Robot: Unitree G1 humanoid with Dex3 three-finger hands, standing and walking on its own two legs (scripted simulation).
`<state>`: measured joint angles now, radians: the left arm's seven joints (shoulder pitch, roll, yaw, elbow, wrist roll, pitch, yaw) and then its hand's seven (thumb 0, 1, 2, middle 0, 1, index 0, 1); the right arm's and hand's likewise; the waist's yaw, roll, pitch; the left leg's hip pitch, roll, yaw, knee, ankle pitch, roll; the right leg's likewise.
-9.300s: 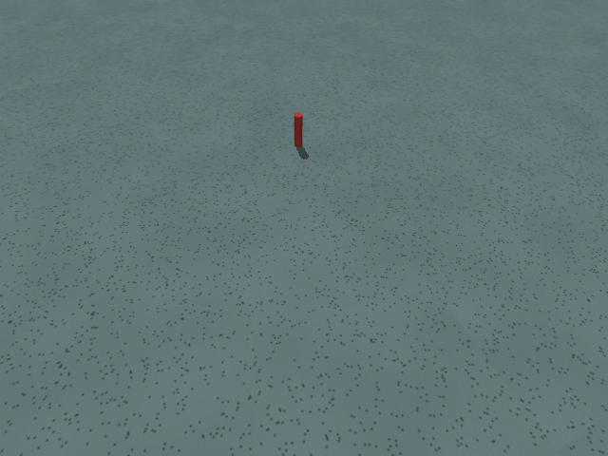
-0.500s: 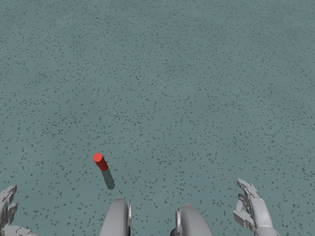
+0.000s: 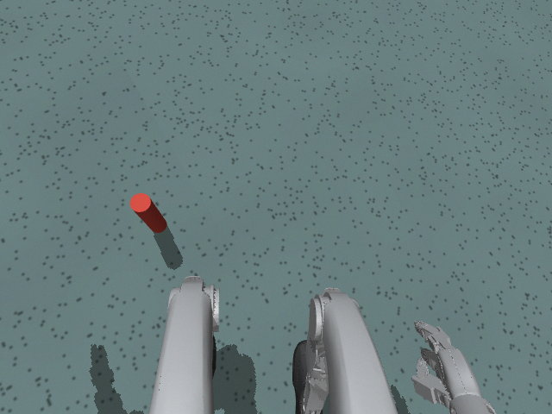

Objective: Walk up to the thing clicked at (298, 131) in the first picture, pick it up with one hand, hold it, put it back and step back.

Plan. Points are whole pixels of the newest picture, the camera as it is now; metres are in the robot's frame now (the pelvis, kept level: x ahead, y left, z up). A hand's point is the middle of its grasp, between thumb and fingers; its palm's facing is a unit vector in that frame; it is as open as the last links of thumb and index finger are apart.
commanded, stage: go down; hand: left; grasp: from the side
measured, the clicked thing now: (150, 215) +0.47 +0.29 -0.41
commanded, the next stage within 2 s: approach in 1.46 s
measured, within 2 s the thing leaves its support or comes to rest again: neither
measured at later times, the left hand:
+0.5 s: hand out of the picture +0.34 +0.45 -0.07, palm faces +0.37 -0.92 -0.14, open 17.3 cm
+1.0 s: hand out of the picture +0.35 +0.47 -0.09, palm faces +0.37 -0.92 -0.11, open 17.6 cm
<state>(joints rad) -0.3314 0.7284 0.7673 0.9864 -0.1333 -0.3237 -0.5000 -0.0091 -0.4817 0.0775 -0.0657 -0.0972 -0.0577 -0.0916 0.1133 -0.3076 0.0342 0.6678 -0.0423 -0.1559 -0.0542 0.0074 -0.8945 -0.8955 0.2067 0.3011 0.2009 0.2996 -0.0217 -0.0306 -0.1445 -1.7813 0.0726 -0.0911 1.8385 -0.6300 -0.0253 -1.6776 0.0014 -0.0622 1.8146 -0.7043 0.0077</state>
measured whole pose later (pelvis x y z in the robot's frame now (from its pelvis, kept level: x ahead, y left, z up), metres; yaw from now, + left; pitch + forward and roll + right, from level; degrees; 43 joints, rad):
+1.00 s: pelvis -0.03 +0.00 -0.12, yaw -4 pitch +31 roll -8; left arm -0.58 1.01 0.95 1.13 -0.15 -0.33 -0.65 -0.01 -0.58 0.08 -0.06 -0.08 -0.05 -0.08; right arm 0.09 -0.36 0.11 0.68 -0.07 -0.15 -0.05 0.00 -0.91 -0.90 0.21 0.30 0.20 0.30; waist -0.05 -0.06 -0.07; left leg -2.12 0.07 -0.16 2.21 -0.65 -0.03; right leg -2.00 0.03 -0.09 2.17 -0.72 0.02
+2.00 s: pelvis -0.03 +0.01 -0.19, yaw -8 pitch +24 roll -10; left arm -0.65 1.07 0.98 1.37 -0.18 -0.61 -0.60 -0.01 -0.61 0.07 -0.09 -0.11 -0.07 -0.12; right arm -0.05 -0.38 0.27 0.62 -0.19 -0.10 0.00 0.00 -0.90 -0.90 0.21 0.30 0.20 0.30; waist -0.12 -0.17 0.12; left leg -2.24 0.07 -0.26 2.47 -0.67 -0.04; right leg -2.09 0.07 -0.15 2.37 -0.72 0.03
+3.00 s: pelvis -0.04 +0.02 -0.23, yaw -13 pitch +11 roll -14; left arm -0.52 0.82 0.72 1.35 -0.17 -1.02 -0.15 -0.01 -0.59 0.12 -0.06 -0.13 -0.06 -0.12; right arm -0.16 -0.37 0.44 0.56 -0.33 0.04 0.11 0.00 -0.92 -0.90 0.21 0.30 0.20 0.30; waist -0.19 -0.27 0.27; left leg -2.23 0.06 -0.39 2.67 -0.69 -0.03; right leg -2.06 0.12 -0.22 2.49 -0.68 0.06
